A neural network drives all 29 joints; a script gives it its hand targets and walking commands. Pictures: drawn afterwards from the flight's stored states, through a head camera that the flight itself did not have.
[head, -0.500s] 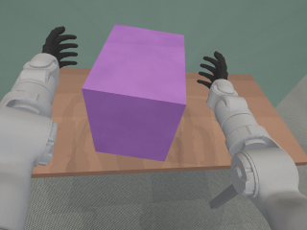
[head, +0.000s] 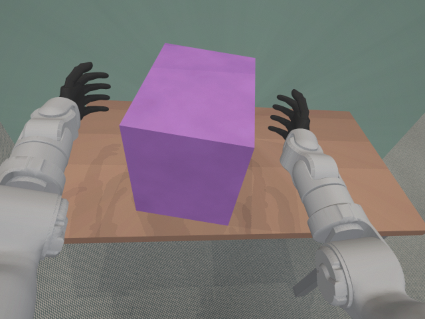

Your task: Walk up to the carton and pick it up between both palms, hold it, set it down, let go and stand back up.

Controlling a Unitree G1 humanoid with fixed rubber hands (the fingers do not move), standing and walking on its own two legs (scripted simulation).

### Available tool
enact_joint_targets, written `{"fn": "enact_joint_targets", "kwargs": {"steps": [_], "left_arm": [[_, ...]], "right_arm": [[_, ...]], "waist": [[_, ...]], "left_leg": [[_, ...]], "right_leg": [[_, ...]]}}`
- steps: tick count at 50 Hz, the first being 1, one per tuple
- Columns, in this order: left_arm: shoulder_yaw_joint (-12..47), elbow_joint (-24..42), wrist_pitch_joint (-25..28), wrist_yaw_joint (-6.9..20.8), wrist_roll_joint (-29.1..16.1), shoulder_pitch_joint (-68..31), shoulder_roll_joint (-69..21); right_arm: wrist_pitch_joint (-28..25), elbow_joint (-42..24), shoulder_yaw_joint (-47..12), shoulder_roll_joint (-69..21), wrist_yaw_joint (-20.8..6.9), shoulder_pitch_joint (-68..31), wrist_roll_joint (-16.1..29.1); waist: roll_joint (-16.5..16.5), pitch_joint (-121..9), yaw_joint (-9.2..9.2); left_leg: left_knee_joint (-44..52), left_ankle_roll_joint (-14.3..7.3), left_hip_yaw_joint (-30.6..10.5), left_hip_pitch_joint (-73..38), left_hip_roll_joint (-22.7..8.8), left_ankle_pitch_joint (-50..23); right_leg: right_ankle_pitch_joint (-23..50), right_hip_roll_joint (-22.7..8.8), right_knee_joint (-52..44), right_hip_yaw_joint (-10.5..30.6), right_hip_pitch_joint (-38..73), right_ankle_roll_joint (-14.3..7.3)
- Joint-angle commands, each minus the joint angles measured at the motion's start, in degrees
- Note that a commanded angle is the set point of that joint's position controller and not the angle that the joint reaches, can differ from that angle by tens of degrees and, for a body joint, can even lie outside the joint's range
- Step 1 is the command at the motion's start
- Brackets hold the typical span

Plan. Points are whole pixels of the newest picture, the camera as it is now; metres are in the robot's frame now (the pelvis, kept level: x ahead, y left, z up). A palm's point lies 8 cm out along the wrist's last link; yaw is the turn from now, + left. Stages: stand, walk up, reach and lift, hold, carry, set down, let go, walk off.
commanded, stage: set down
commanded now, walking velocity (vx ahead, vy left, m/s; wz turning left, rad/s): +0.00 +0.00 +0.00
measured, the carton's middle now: (196, 133) +0.50 -0.04 +0.07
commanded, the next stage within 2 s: none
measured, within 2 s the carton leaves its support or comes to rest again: neither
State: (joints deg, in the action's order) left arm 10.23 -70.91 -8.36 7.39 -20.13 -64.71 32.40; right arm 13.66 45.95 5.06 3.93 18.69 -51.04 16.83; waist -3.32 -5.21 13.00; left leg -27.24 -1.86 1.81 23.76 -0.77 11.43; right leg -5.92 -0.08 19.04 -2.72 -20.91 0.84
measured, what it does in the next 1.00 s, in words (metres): stands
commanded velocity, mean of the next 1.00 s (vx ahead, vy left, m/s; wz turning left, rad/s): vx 0.00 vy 0.00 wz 0.00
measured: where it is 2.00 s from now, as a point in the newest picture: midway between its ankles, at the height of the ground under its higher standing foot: outside the picture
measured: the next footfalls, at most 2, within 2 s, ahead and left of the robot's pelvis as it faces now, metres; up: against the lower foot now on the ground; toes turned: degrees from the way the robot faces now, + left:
none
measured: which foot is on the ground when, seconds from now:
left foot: down 0.00-1.00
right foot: down 0.00-1.00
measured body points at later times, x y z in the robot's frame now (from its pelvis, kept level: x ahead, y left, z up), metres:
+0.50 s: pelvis +0.00 +0.02 +0.00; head +0.02 +0.06 +0.45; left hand +0.46 +0.22 +0.13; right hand +0.37 -0.19 +0.13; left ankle +0.02 +0.09 -0.74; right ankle +0.03 -0.14 -0.74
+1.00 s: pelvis +0.01 +0.03 +0.00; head +0.02 +0.06 +0.45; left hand +0.39 +0.26 +0.10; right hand +0.32 -0.18 +0.10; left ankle +0.02 +0.09 -0.74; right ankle +0.03 -0.14 -0.74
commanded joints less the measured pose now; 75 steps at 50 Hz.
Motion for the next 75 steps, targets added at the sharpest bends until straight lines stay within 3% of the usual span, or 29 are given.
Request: {"fn": "enact_joint_targets", "kwargs": {"steps": [1,7,12,16,17,20,22,23,24,27,28,29,30,32,36,37,38,42,46,49,50,51,53,55,56,62,66,71,75], "left_arm": [[-3.9,12.8,0.7,-0.1,0.5,-29.8,9.6],[-6.4,21.6,-1.7,-0.1,0.8,-25.8,10.1],[-8.3,29.4,-2.7,0.0,0.7,-18.0,9.2],[-8.4,27.9,-5.0,0.2,0.6,-17.6,9.1],[-9.8,32.1,-5.4,0.1,1.2,-14.6,9.0],[-10.1,32.9,-6.4,0.5,1.3,-12.9,9.6],[-11.2,36.2,-7.6,1.1,2.2,-8.3,8.6],[-9.9,33.6,-8.2,1.4,1.1,-11.5,9.1],[-10.9,36.1,-8.1,1.4,1.3,-10.1,9.3],[-12.3,39.9,-8.7,1.4,2.3,-5.7,9.5],[-11.5,39.8,-9.2,1.3,2.4,-4.5,8.9],[-13.0,44.5,-9.7,1.3,2.7,-0.5,8.5],[-13.1,42.2,-10.6,1.6,2.7,-2.4,9.3],[-14.8,48.8,-11.1,1.7,3.1,3.6,9.1],[-15.3,51.9,-13.7,1.9,3.2,4.6,8.7],[-16.3,56.6,-14.4,2.3,3.5,12.5,8.1],[-15.9,57.1,-14.5,2.3,2.8,8.8,8.8],[-16.7,59.9,-14.6,2.0,2.3,12.2,9.2],[-17.1,64.5,-14.6,2.2,1.9,16.4,9.0],[-17.1,66.9,-14.8,2.1,1.4,21.2,8.9],[-17.8,66.7,-15.4,2.4,1.4,22.7,9.1],[-17.5,65.9,-15.2,2.4,1.1,20.0,9.5],[-18.8,71.3,-15.6,2.5,2.0,27.9,8.7],[-18.6,72.6,-15.8,2.7,1.7,31.7,8.1],[-18.2,72.3,-15.5,2.8,1.2,26.5,9.3],[-19.5,75.4,-15.2,3.4,2.5,39.1,7.5],[-20.2,80.2,-13.8,3.3,2.0,41.2,8.2],[-20.1,81.9,-12.2,3.0,1.3,46.4,8.2],[-19.5,84.6,-10.9,2.9,0.9,52.2,8.0]], "right_arm": [[-1.7,-14.2,1.9,9.8,0.5,-27.1,-1.3],[0.2,-20.8,2.8,9.1,0.7,-22.1,-1.4],[0.3,-27.4,2.7,7.7,0.8,-13.9,-2.0],[2.6,-26.1,2.9,7.9,0.7,-14.3,-2.0],[2.4,-29.5,2.4,7.9,0.7,-11.5,-1.4],[3.2,-30.5,3.0,7.4,0.7,-9.2,-1.6],[3.7,-32.8,2.0,6.9,0.8,-5.0,-1.2],[4.3,-32.3,3.1,7.1,1.0,-8.4,-2.0],[4.6,-33.5,2.9,6.9,0.9,-6.6,-2.0],[3.9,-36.7,2.9,7.0,1.1,-2.9,-2.0],[4.2,-35.6,3.1,7.1,0.9,-1.5,-2.0],[3.9,-39.1,2.2,7.6,0.8,1.8,-1.1],[4.5,-38.1,2.4,7.5,0.7,0.0,-1.6],[4.3,-42.4,2.0,7.0,1.0,6.0,-1.1],[6.0,-44.5,2.2,7.2,1.1,7.2,-0.9],[6.0,-49.5,0.7,7.2,1.3,13.8,-0.1],[6.3,-49.2,1.9,7.2,1.5,10.6,-0.6],[7.4,-52.0,2.1,7.1,1.1,14.4,-0.7],[8.2,-54.5,1.7,6.5,1.4,18.4,-0.6],[8.8,-56.9,1.7,6.1,1.7,22.2,-1.0],[9.2,-58.4,0.6,6.2,1.8,23.0,-0.9],[10.0,-56.9,1.6,6.1,1.7,21.1,-1.4],[9.9,-61.1,0.4,5.8,2.0,28.1,-0.6],[10.0,-62.4,-0.1,5.4,2.1,31.6,-0.7],[10.1,-63.2,1.4,6.0,2.2,27.7,-1.6],[10.7,-64.4,-0.4,4.5,2.5,39.2,-1.9],[9.9,-70.8,-1.5,4.2,2.5,41.9,-2.3],[9.8,-72.7,-1.8,3.5,2.1,46.9,-3.0],[8.9,-74.6,-1.7,3.4,1.9,52.3,-3.5]], "waist": [[12.9,-33.5,-0.3],[14.4,-31.5,-1.63],[12.9,-32.4,-2.74],[13.4,-26.4,-2.97],[12.9,-26.7,-4.43],[11.9,-25.6,-3.56],[12.0,-22.9,-4.69],[11.5,-21.7,-3.35],[11.7,-21.6,-4.43],[11.0,-21.3,-5.4],[12.6,-19.8,-5.02],[12.3,-21.4,-6.6],[11.4,-19.2,-5.97],[10.1,-21.4,-6.51],[12.1,-15.8,-7.07],[10.3,-16.6,-8.15],[10.5,-17.0,-7.06],[11.4,-13.3,-8.47],[11.6,-13.4,-8.94],[11.3,-11.4,-9.1],[10.4,-10.2,-10.3],[11.0,-9.6,-9.56],[10.4,-8.8,-11.16],[10.1,-8.7,-11.01],[11.2,-9.5,-10.2],[10.0,-3.1,-11.7],[10.7,-3.9,-12.81],[10.2,-1.2,-14.01],[11.1,-0.4,-13.76]], "left_leg": [[1.0,4.0,-0.4,-21.0,1.2,-16.1],[1.8,4.5,-0.6,-21.0,0.6,-13.1],[1.4,4.5,-0.4,-22.0,0.6,-14.8],[3.3,4.1,-1.2,-19.7,-0.3,-8.6],[3.8,4.0,-1.1,-20.7,-0.8,-8.9],[3.5,4.2,-1.2,-21.2,-0.4,-10.4],[4.1,4.0,-0.9,-21.3,-0.5,-10.1],[4.2,4.1,-1.1,-20.0,-0.5,-8.2],[4.5,3.9,-0.9,-19.3,-0.4,-7.1],[4.2,4.3,-1.1,-21.0,-0.8,-10.4],[3.9,5.1,-1.7,-22.0,-1.3,-11.8],[3.3,5.1,-1.3,-24.3,-1.3,-15.1],[3.2,5.1,-1.1,-23.4,-1.1,-14.7],[3.4,4.8,-0.8,-24.1,-0.9,-17.1],[3.6,5.6,-1.0,-23.5,-1.3,-16.8],[3.6,4.9,-0.2,-24.7,-1.0,-18.4],[3.5,5.6,-0.6,-24.0,-1.2,-19.3],[4.8,5.0,-1.0,-21.4,-1.9,-14.0],[4.3,5.6,-1.1,-22.9,-2.1,-17.7],[5.1,5.2,-1.6,-21.7,-2.6,-14.8],[5.4,4.7,-1.1,-21.0,-2.4,-13.9],[6.3,4.7,-1.6,-19.1,-2.7,-10.6],[6.3,4.8,-1.3,-21.3,-2.9,-14.0],[5.6,5.1,-1.4,-22.8,-2.9,-16.0],[5.5,5.4,-1.3,-21.4,-2.7,-14.4],[7.1,4.8,-1.9,-22.0,-3.6,-12.7],[6.2,4.9,-0.9,-21.0,-3.0,-14.4],[7.5,4.4,-2.1,-19.7,-4.0,-9.9],[6.9,5.2,-2.5,-20.9,-4.5,-13.3]], "right_leg": [[19.6,1.4,1.3,-1.2,14.1,-2.5],[14.9,1.6,0.8,-1.1,13.9,-2.9],[17.5,1.8,1.1,-0.5,16.2,-2.7],[10.8,2.0,0.8,-0.6,14.6,-3.3],[11.2,2.2,0.8,-0.7,15.9,-3.2],[11.9,2.1,0.4,-0.2,17.3,-3.0],[11.9,2.2,0.4,-0.1,19.0,-3.0],[9.8,2.1,0.2,-0.1,17.5,-3.0],[9.4,2.0,0.2,0.1,18.2,-3.0],[11.2,2.4,0.3,0.0,19.1,-2.9],[10.7,2.6,0.4,-0.2,18.1,-3.2],[11.8,2.9,0.4,-0.3,19.0,-3.3],[10.4,2.7,-0.3,0.1,18.2,-3.3],[13.7,3.0,0.3,0.5,21.6,-3.0],[9.9,2.8,-0.6,0.9,20.0,-3.5],[12.7,2.9,-0.4,1.1,23.0,-3.3],[12.3,2.8,-0.1,1.2,21.7,-3.2],[8.2,2.5,-0.4,1.7,21.6,-3.7],[8.5,2.1,-0.5,2.5,20.4,-3.7],[6.5,1.8,-0.5,2.7,21.0,-3.7],[6.1,1.8,-0.6,2.9,21.8,-3.6],[4.1,1.5,-0.5,3.1,21.1,-3.7],[5.9,1.7,-0.7,3.2,22.9,-3.6],[6.1,1.7,-1.0,3.3,22.6,-3.6],[4.5,1.3,-1.1,3.4,20.7,-3.8],[3.0,1.1,-2.0,3.8,21.9,-3.7],[3.5,0.5,-1.7,4.1,21.9,-3.8],[-0.5,0.2,-1.8,4.4,21.1,-4.1],[0.8,0.2,-1.7,4.6,20.7,-4.3]]}}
